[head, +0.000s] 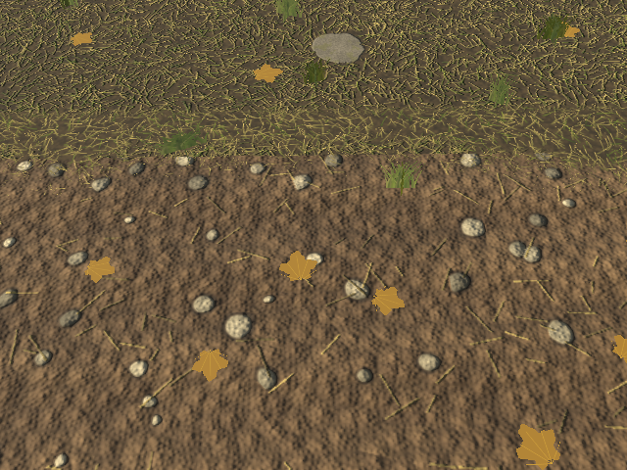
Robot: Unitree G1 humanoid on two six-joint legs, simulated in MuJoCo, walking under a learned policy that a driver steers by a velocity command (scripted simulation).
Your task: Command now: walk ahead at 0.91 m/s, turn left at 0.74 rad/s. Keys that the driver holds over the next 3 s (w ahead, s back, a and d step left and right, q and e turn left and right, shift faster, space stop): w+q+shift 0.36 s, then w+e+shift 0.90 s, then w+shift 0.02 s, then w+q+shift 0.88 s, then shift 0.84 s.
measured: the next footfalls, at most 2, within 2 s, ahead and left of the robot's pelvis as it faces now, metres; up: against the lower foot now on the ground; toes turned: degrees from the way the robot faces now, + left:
left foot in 0.08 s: +0.22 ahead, +0.02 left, +0.00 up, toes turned +10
right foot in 0.52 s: +0.71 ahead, +0.02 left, +0.00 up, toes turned +24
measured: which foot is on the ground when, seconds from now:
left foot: up 0.00-0.06, down 0.08-0.52, up 0.54-0.90, down 0.92-1.00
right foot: down 0.00-0.08, up 0.10-0.50, down 0.52-0.92, up 0.94-1.00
